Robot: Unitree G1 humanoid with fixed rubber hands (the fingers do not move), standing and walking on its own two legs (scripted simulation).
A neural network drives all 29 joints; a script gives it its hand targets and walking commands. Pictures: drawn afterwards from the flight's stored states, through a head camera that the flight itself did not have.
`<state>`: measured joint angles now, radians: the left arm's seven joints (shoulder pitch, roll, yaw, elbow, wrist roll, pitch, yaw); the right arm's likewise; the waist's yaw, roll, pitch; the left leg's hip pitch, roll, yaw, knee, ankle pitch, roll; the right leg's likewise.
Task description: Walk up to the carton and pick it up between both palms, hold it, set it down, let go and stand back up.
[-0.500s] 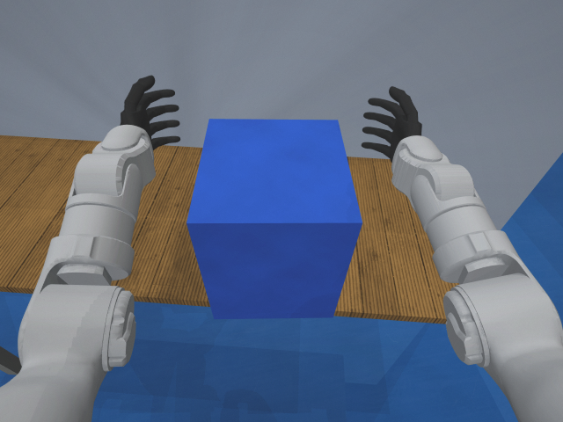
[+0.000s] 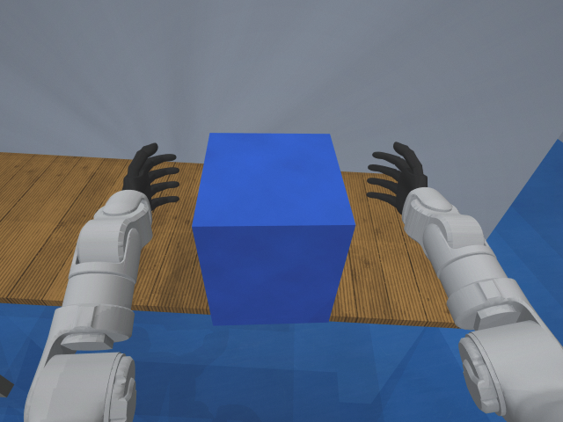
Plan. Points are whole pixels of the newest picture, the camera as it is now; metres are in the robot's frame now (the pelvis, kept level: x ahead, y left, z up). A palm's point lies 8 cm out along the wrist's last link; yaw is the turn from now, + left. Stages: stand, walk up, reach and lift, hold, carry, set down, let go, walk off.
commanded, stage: set down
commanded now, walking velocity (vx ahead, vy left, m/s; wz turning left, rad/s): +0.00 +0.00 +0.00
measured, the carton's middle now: (271, 230) +0.43 +0.03 +0.05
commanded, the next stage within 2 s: none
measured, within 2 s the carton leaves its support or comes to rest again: neither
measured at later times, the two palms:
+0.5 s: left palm (142, 244) +0.34 +0.21 +0.12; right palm (412, 242) +0.35 -0.17 +0.11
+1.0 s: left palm (137, 316) +0.27 +0.21 +0.05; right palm (423, 309) +0.27 -0.18 +0.05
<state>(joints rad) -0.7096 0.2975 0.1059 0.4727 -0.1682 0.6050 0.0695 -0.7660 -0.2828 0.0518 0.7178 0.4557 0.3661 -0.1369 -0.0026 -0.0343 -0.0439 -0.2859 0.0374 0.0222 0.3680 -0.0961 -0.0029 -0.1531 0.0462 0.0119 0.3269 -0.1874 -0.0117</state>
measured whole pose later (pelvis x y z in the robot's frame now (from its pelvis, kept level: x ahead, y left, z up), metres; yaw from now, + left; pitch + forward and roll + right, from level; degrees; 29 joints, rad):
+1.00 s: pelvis +0.02 -0.01 +0.00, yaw -1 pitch -1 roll +1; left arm 0.06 0.18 0.07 -0.04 -0.17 0.34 0.03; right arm 0.11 -0.14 0.05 0.01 0.21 0.17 -0.15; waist 0.06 -0.03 0.02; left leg -0.17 0.02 0.05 0.29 -0.10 -0.01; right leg -0.09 0.03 0.04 0.35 -0.23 -0.02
